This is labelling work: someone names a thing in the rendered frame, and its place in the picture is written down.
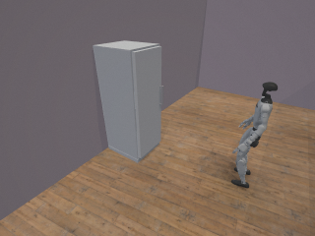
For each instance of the robot head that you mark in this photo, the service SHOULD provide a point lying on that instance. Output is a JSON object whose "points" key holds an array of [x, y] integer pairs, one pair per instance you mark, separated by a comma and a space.
{"points": [[268, 86]]}

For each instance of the right robot thigh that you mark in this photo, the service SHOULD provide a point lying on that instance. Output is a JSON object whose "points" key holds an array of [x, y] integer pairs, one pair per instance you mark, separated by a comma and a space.
{"points": [[245, 136]]}

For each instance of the robot right hand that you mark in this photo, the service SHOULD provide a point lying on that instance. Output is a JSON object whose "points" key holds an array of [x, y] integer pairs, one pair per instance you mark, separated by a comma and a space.
{"points": [[246, 122]]}

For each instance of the handle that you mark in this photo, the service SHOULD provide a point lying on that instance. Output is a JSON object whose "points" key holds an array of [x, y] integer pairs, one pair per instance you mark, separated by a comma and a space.
{"points": [[162, 93]]}

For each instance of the robot left hand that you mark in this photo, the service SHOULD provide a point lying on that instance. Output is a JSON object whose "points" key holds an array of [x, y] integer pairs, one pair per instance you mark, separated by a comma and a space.
{"points": [[242, 148]]}

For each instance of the fridge door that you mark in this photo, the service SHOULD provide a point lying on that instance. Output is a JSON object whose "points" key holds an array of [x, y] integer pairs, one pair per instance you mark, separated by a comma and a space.
{"points": [[146, 65]]}

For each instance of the robot right forearm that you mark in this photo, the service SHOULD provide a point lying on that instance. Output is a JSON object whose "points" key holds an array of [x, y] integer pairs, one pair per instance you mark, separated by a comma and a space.
{"points": [[251, 119]]}

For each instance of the robot left forearm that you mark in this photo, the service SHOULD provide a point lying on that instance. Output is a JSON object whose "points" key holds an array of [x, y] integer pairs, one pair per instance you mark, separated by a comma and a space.
{"points": [[257, 133]]}

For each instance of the robot left upper arm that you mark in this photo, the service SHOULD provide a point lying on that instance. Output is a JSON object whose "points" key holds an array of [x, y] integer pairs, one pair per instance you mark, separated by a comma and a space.
{"points": [[265, 110]]}

